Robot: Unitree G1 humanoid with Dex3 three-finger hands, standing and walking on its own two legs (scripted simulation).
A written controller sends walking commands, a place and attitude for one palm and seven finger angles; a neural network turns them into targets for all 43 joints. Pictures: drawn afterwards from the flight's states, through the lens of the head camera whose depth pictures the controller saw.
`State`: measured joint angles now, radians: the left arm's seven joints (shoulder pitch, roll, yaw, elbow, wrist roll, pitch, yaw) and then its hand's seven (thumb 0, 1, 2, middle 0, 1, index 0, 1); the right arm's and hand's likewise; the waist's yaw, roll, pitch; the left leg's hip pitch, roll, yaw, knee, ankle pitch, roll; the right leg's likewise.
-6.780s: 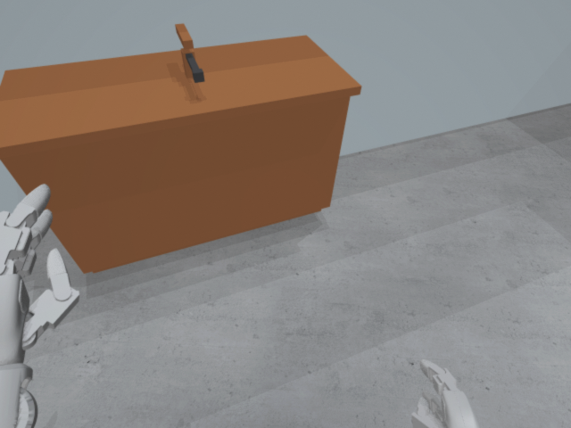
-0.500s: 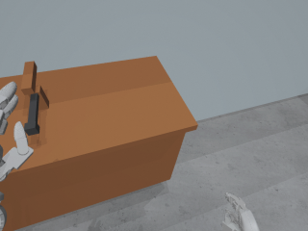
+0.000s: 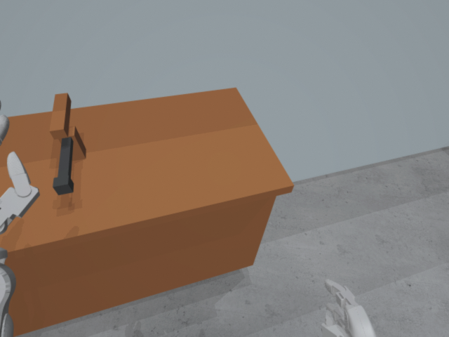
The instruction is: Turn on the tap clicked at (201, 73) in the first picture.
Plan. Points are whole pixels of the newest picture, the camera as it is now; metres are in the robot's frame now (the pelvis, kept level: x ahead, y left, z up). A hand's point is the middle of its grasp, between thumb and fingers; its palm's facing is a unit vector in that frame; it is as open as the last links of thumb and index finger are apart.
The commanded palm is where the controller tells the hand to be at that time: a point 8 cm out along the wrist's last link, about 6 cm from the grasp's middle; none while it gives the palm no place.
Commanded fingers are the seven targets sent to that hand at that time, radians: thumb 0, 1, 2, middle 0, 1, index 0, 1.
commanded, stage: come to a stop and stand still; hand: left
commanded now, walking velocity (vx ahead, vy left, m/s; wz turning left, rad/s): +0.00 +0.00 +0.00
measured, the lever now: (63, 185) +0.36 +0.38 +0.01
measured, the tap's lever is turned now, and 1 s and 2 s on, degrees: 0 0 0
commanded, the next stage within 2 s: look again from close up in 1.04 s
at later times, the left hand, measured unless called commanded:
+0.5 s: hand (47, 190) +0.25 +0.28 +0.17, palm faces +0.39 -0.86 -0.32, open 7.4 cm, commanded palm +0.18 +0.31 +0.18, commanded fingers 0.00 0.90 0.90 -0.20 -0.30 -0.20 -0.30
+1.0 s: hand (39, 174) +0.27 +0.31 +0.17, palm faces +0.38 -0.86 -0.35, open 7.4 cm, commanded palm +0.21 +0.34 +0.18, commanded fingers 0.00 0.90 0.90 -0.20 -0.30 -0.20 -0.30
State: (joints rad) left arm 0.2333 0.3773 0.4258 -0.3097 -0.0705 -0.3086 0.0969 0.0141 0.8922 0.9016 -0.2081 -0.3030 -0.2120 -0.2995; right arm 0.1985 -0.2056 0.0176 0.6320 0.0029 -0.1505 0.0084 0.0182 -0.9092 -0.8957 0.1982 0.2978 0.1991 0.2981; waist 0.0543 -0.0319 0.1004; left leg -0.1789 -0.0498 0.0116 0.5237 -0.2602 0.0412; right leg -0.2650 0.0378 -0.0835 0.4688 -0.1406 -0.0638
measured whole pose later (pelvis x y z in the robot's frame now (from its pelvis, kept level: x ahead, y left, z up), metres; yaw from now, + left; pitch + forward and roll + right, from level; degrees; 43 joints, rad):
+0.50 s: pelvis +0.03 +0.03 +0.01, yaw +1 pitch -2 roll -1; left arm 0.34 0.35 0.34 -0.39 -0.03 -0.29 0.07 0.01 0.89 0.90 -0.21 -0.30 -0.21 -0.30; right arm 0.25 -0.19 0.04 0.60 0.00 -0.19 0.02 0.02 -0.91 -0.90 0.20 0.30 0.20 0.30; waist 0.05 -0.06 0.06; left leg -0.15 -0.08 0.01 0.44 -0.25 0.08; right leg -0.24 0.03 -0.04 0.40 -0.13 -0.03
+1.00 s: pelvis +0.06 +0.05 +0.01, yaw +2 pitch +0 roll -2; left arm 0.42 0.38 0.37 -0.51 -0.06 -0.25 0.07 0.02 0.89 0.90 -0.21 -0.30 -0.21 -0.30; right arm 0.17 -0.19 0.03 0.56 0.00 -0.10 -0.01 0.02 -0.91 -0.90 0.20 0.30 0.20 0.30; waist 0.03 -0.05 0.07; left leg -0.14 -0.10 -0.01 0.45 -0.31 0.08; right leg -0.22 0.01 -0.05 0.41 -0.18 0.00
